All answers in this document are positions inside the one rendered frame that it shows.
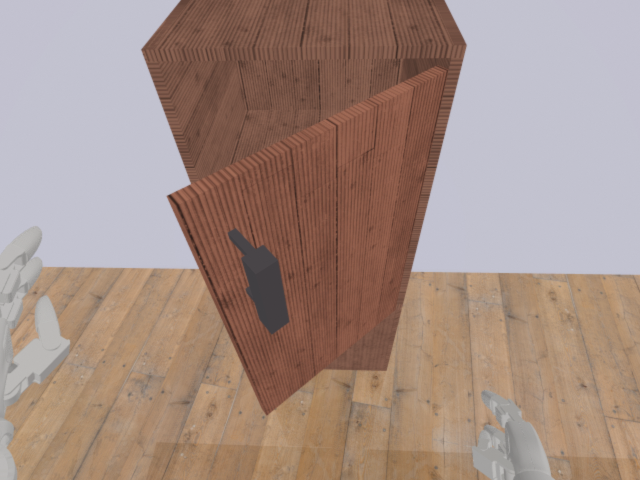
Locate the robot left hand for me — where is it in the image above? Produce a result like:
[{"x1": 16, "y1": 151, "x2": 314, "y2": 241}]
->
[{"x1": 0, "y1": 226, "x2": 70, "y2": 418}]

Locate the robot right hand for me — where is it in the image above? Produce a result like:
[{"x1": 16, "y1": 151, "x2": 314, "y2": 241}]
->
[{"x1": 472, "y1": 390, "x2": 552, "y2": 480}]

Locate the handle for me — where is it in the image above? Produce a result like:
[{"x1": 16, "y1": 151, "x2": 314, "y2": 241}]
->
[{"x1": 228, "y1": 228, "x2": 289, "y2": 334}]

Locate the cupboard door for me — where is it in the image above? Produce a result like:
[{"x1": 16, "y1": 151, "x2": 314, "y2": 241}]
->
[{"x1": 167, "y1": 65, "x2": 449, "y2": 415}]

